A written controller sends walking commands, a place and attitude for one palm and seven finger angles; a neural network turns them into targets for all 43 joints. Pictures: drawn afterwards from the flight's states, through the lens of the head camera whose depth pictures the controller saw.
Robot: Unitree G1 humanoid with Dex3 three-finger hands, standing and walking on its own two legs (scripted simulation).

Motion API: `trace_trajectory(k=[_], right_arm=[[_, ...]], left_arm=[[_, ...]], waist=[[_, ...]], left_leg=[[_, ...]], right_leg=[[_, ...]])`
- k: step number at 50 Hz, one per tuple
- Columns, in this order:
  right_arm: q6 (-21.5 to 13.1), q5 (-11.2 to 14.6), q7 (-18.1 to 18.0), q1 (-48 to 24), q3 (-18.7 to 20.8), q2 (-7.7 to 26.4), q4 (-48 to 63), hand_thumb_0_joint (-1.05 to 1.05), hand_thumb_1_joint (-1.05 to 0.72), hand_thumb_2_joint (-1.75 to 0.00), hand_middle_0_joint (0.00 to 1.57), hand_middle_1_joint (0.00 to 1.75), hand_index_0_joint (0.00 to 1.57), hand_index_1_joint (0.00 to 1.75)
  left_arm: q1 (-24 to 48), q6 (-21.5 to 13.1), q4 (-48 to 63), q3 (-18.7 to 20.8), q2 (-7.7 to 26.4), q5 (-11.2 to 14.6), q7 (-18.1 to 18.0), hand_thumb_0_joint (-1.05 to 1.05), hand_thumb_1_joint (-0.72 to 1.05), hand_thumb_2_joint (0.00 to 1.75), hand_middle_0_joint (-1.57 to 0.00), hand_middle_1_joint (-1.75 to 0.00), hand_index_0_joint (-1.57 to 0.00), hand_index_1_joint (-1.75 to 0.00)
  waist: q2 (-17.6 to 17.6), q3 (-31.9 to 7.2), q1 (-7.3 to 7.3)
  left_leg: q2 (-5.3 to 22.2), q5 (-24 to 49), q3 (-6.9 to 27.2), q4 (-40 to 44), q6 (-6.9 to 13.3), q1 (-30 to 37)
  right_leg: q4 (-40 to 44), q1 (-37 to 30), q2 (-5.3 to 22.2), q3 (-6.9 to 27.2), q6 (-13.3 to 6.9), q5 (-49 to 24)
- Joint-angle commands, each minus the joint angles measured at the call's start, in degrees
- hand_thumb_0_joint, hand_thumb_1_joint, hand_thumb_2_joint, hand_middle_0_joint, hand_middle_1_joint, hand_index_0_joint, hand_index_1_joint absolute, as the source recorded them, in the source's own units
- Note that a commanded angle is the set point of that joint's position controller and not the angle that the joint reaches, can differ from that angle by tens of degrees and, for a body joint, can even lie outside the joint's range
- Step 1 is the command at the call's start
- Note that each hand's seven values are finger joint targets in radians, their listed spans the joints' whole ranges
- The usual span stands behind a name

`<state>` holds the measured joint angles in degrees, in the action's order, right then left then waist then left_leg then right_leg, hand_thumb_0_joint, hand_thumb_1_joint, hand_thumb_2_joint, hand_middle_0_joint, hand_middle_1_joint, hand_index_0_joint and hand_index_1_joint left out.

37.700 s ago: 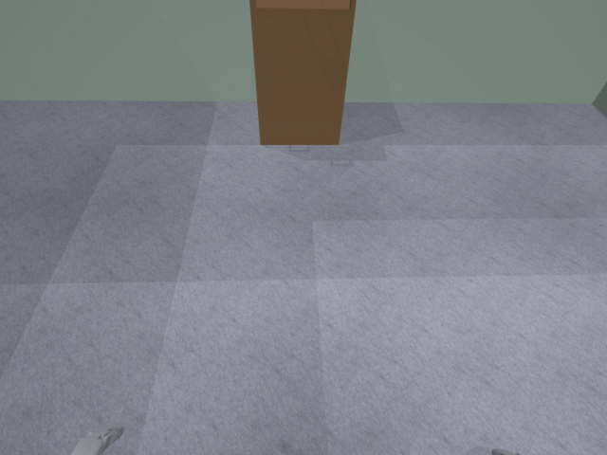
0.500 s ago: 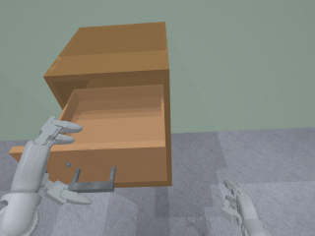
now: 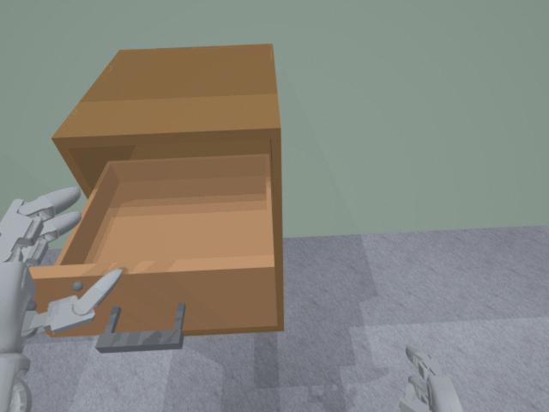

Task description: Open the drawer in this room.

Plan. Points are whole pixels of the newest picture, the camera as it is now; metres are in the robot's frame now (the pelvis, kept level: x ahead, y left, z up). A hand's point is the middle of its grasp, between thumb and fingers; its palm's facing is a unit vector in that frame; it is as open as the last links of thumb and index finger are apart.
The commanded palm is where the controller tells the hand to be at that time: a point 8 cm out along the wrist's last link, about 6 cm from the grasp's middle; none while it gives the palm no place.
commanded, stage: draw the hand back to the body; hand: left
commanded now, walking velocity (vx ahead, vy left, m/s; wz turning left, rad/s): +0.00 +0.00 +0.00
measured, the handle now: (144, 326) +0.23 +0.23 +0.01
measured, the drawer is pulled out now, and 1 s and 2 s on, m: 0.30 0.30 0.30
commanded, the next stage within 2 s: step back with the hand held close in 0.38 s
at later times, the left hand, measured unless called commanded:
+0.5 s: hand (71, 300) +0.17 +0.22 +0.19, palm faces +0.42 -0.82 -0.38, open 7.5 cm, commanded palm +0.11 +0.26 +0.20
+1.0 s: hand (34, 323) +0.14 +0.24 +0.20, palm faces +0.36 -0.81 -0.46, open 7.4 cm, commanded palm +0.08 +0.29 +0.20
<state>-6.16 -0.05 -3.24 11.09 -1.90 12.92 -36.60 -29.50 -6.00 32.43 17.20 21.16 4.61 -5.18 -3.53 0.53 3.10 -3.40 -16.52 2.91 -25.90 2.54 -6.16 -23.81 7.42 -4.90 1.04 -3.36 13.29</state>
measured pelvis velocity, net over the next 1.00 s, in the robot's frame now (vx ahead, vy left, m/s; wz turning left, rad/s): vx -0.05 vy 0.01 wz -0.01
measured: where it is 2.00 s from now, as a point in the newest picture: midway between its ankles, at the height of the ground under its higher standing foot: outside the picture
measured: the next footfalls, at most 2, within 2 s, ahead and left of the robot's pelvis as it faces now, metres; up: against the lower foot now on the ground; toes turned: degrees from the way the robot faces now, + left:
right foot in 1.50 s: -0.15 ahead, -0.13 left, +0.00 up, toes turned -3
left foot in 1.76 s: -0.25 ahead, +0.10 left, +0.00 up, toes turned +1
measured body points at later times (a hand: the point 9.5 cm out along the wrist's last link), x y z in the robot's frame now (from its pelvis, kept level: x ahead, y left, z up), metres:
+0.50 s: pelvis -0.01 -0.02 +0.00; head -0.03 -0.04 +0.45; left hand +0.14 +0.26 +0.21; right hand +0.19 -0.22 -0.08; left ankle -0.03 +0.09 -0.74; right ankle +0.00 -0.08 -0.74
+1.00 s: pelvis -0.05 +0.01 -0.01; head -0.05 +0.03 +0.44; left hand +0.12 +0.28 +0.22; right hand +0.12 -0.23 -0.07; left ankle -0.04 +0.09 -0.74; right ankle +0.00 -0.08 -0.74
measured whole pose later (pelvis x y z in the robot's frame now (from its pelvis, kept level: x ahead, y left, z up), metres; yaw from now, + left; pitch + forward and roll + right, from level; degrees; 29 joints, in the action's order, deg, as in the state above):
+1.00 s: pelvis -0.05 +0.01 -0.01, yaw +0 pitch +0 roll +0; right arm -3.9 -1.2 -2.9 12.2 -0.7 11.1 -31.1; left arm -33.8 -11.4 39.6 24.9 26.5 2.6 -7.5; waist 3.4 -1.9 -1.4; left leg -4.7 -15.9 0.4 -33.1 3.4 -17.6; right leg -33.8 20.9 -3.1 1.5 -2.1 13.3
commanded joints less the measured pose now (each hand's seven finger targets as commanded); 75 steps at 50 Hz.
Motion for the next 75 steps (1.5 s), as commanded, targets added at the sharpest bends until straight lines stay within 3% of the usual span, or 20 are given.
trace_trajectory(k=[1, 9, 24, 25, 28, 32, 34, 38, 41, 50, 54, 56, 58, 60, 61, 63, 64, 68, 71, 75], right_arm=[[-3.3, 0.5, -0.8, -9.0, 2.2, 5.1, 9.5, 0.00, -0.90, -0.90, 0.20, 0.30, 0.20, 0.30], [-3.2, 0.3, -0.9, -9.4, 2.2, 5.0, 9.8, 0.00, -0.90, -0.90, 0.20, 0.30, 0.20, 0.30], [-3.6, 0.3, -1.0, -10.4, 2.2, 4.7, 9.4, 0.00, -0.90, -0.90, 0.20, 0.30, 0.20, 0.30], [-3.0, 1.5, -0.4, -7.2, 1.8, 6.0, 12.0, 0.00, -0.90, -0.90, 0.20, 0.30, 0.20, 0.30], [-0.7, -0.2, -0.8, -6.7, 3.9, 6.8, 11.3, 0.00, -0.90, -0.90, 0.20, 0.30, 0.20, 0.30], [0.5, 0.1, -1.0, -4.1, 4.3, 5.8, 12.3, 0.00, -0.90, -0.90, 0.20, 0.30, 0.20, 0.30], [1.2, 0.2, -1.1, -3.7, 4.5, 5.8, 12.9, 0.00, -0.90, -0.90, 0.20, 0.30, 0.20, 0.30], [0.3, -0.1, -1.5, -4.7, 4.6, 6.3, 14.8, 0.00, -0.90, -0.90, 0.20, 0.30, 0.20, 0.30], [-0.4, -0.1, -1.2, -4.6, 4.7, 6.0, 14.7, 0.00, -0.90, -0.90, 0.20, 0.30, 0.20, 0.30], [-0.4, -1.3, -0.6, -3.6, 4.8, 7.5, 14.0, 0.00, -0.90, -0.90, 0.20, 0.30, 0.20, 0.30], [0.7, -1.4, -0.7, -3.0, 4.8, 7.5, 14.0, 0.00, -0.90, -0.90, 0.20, 0.30, 0.20, 0.30], [1.7, -1.4, -0.9, -2.1, 5.1, 7.5, 12.8, 0.00, -0.90, -0.90, 0.20, 0.30, 0.20, 0.30], [1.8, -1.6, -1.0, -1.9, 4.5, 6.5, 12.8, 0.00, -0.90, -0.90, 0.20, 0.30, 0.20, 0.30], [1.2, -2.2, -1.5, -2.7, 3.9, 7.0, 13.1, 0.00, -0.90, -0.90, 0.20, 0.30, 0.20, 0.30], [0.2, -2.9, -2.1, -3.5, 3.9, 7.5, 13.4, 0.00, -0.90, -0.90, 0.20, 0.30, 0.20, 0.30], [-3.3, -3.9, -2.2, -1.8, 4.2, 4.6, 12.1, 0.00, -0.90, -0.90, 0.20, 0.30, 0.20, 0.30], [-3.7, -2.9, -1.5, -1.3, 4.3, 5.2, 11.3, 0.00, -0.90, -0.90, 0.20, 0.30, 0.20, 0.30], [-5.2, -1.0, -0.3, -2.8, 4.4, 6.1, 9.0, 0.00, -0.90, -0.90, 0.20, 0.30, 0.20, 0.30], [-5.7, -0.4, 0.2, -4.2, 4.2, 6.8, 8.2, 0.00, -0.90, -0.90, 0.20, 0.30, 0.20, 0.30], [-4.7, 0.2, 0.9, -5.9, 4.2, 7.2, 9.1, 0.00, -0.90, -0.90, 0.20, 0.30, 0.20, 0.30]], left_arm=[[4.7, -3.4, 9.5, 8.1, 8.7, 0.3, -1.3, 0.00, 0.62, 0.78, -0.22, -0.48, -0.22, -0.48], [5.8, -3.4, 8.6, 7.2, 8.2, 0.4, -1.1, 0.00, 0.90, 0.90, -0.20, -0.30, -0.20, -0.30], [6.8, -3.5, 7.9, 7.3, 8.7, 0.6, -1.5, 0.00, 0.90, 0.90, -0.20, -0.30, -0.20, -0.30], [14.8, -7.0, 10.7, 17.0, 17.6, 0.0, -2.1, 0.00, 0.90, 0.90, -0.20, -0.30, -0.20, -0.30], [3.7, -6.4, 7.2, 8.8, 7.7, -2.2, -2.0, 0.00, 0.90, 0.90, -0.20, -0.30, -0.20, -0.30], [-3.2, -6.8, 9.4, 8.9, 7.2, -2.5, -3.3, 0.00, 0.90, 0.90, -0.20, -0.30, -0.20, -0.30], [-4.3, -6.9, 12.7, 10.1, 8.7, -2.6, -3.9, 0.00, 0.90, 0.90, -0.20, -0.30, -0.20, -0.30], [-5.1, -7.9, 19.9, 13.4, 12.6, -2.4, -4.6, 0.00, 0.90, 0.90, -0.20, -0.30, -0.20, -0.30], [-4.9, -7.9, 21.9, 14.5, 13.9, -1.9, -4.2, 0.00, 0.90, 0.90, -0.20, -0.30, -0.20, -0.30], [-4.0, -7.8, 14.1, 13.4, 10.3, -2.5, -3.8, 0.00, 0.90, 0.90, -0.20, -0.30, -0.20, -0.30], [-0.6, -7.5, 12.0, 11.4, 8.7, -3.5, -4.7, 0.00, 0.90, 0.90, -0.20, -0.30, -0.20, -0.30], [1.2, -7.9, 14.0, 10.5, 9.1, -3.5, -5.4, 0.00, 0.90, 0.90, -0.20, -0.30, -0.20, -0.30], [-0.1, -8.2, 16.4, 11.0, 9.6, -3.9, -5.7, 0.00, 0.90, 0.90, -0.20, -0.30, -0.20, -0.30], [-0.6, -9.2, 19.4, 12.1, 11.2, -4.1, -5.6, 0.00, 0.90, 0.90, -0.20, -0.30, -0.20, -0.30], [-0.5, -9.9, 21.0, 11.9, 10.4, -4.4, -6.0, 0.00, 0.90, 0.90, -0.20, -0.30, -0.20, -0.30], [-0.9, -10.5, 21.4, 13.6, 11.6, -4.1, -6.9, 0.00, 0.90, 0.90, -0.20, -0.30, -0.20, -0.30], [-2.5, -10.4, 19.8, 14.5, 11.1, -3.5, -6.2, 0.00, 0.90, 0.90, -0.20, -0.30, -0.20, -0.30], [2.0, -8.4, 17.8, 11.3, 9.0, -2.1, -5.2, 0.00, 0.90, 0.90, -0.20, -0.30, -0.20, -0.30], [4.2, -7.8, 14.6, 9.5, 8.0, -2.1, -4.5, 0.00, 0.90, 0.90, -0.20, -0.30, -0.20, -0.30], [0.7, -8.5, 12.0, 12.5, 10.9, -2.0, -3.4, 0.00, 0.90, 0.90, -0.20, -0.30, -0.20, -0.30]], waist=[[0.2, -3.4, 0.38], [1.3, -4.4, 0.52], [0.6, -2.5, 0.70], [-1.9, 3.3, -1.79], [10.0, -2.3, -3.02], [7.8, -8.3, -3.48], [7.9, -10.2, -4.00], [-2.0, -14.4, -3.39], [-3.5, -14.9, -2.90], [0.2, -5.3, -3.74], [6.5, -2.2, -5.22], [11.3, -4.9, -5.52], [10.5, -8.4, -5.35], [0.4, -8.7, -5.38], [-9.2, -6.5, -4.74], [-12.3, -8.0, -4.62], [-9.2, -7.9, -3.89], [-3.9, -6.4, -3.75], [-6.9, -5.2, -3.92], [0.8, -5.0, -3.27]], left_leg=[[4.7, 16.0, 0.2, 3.1, -2.5, -1.9], [4.3, 12.5, 0.2, 3.3, -1.5, -1.7], [3.9, 8.5, 0.1, 3.0, -1.2, -2.1], [3.6, 3.4, 1.8, 1.8, -0.2, -4.6], [3.4, 3.5, 4.1, -7.9, -0.3, -2.3], [3.8, -0.6, 2.8, -10.0, -0.8, -7.3], [5.2, 5.5, 2.7, -5.7, -0.7, -7.4], [10.8, 33.4, 7.7, -1.8, -0.4, -8.2], [12.5, 41.9, 8.2, -1.5, -1.3, -8.1], [13.7, 11.2, 9.5, 2.6, 1.5, -26.7], [5.9, -15.1, 6.3, -9.5, 0.1, -23.4], [2.7, -13.2, 3.1, -22.3, -1.5, -12.2], [4.3, -10.6, 2.5, -19.0, -0.9, -6.0], [7.1, -4.9, 4.7, -2.4, -0.2, -7.4], [14.7, 1.3, 15.0, 5.0, 2.4, -14.1], [23.3, 11.0, 17.2, 8.5, 6.4, -22.9], [22.5, 3.8, 12.6, 8.9, 6.5, -24.9], [19.7, 23.8, 8.3, 3.2, 5.2, -12.0], [19.1, 13.3, 8.3, 4.8, 4.0, -13.4], [13.4, -5.8, 3.1, -0.5, 0.1, -19.8]], right_leg=[[3.5, -2.0, 4.6, 1.0, 0.9, -12.1], [4.6, -2.5, 5.1, 1.6, 1.3, -8.9], [7.3, -1.7, 5.8, 3.4, 1.4, -2.8], [11.3, 6.6, 8.7, 10.2, 1.0, -1.4], [11.2, 10.6, 13.4, 13.4, -0.7, -3.8], [6.7, 6.3, 17.5, 13.5, -3.1, -9.7], [3.5, 4.5, 16.0, 11.2, -2.1, -12.4], [-7.5, -1.1, 8.8, 4.8, 0.9, -26.6], [-10.7, 0.2, 7.4, 3.1, 1.0, -17.1], [-11.7, 0.1, 6.5, 5.9, 1.1, -4.5], [4.0, 15.0, 14.3, 17.2, -2.8, 10.6], [11.3, 24.4, 20.7, 21.6, -5.7, 18.1], [8.2, 24.6, 20.6, 16.3, -5.0, 11.5], [-2.6, 21.3, 13.4, 9.8, -1.8, 5.8], [-13.1, 18.9, 5.6, 3.9, 1.2, 6.4], [-34.6, 14.0, 2.1, 2.9, 3.1, 17.2], [-39.0, 12.4, 2.1, 3.5, 3.2, 16.0], [-25.7, 17.4, 3.7, -0.1, 5.0, 13.4], [-14.0, 11.6, 3.9, -1.7, 4.8, 10.6], [2.1, 4.4, 8.1, 0.2, 2.0, -1.9]])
